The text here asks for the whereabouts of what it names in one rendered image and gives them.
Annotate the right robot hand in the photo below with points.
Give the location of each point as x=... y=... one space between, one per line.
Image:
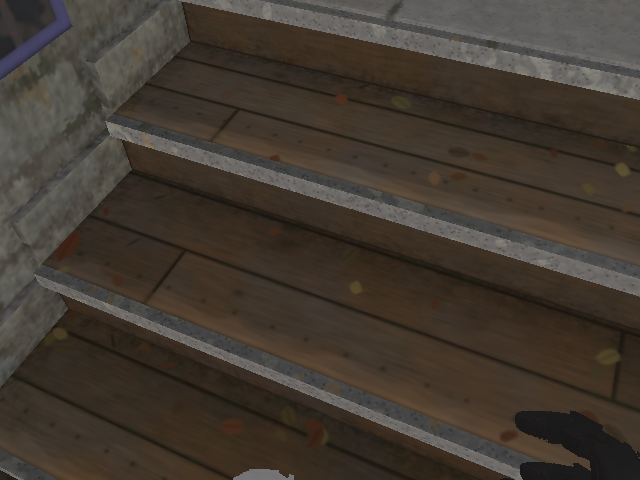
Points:
x=609 y=458

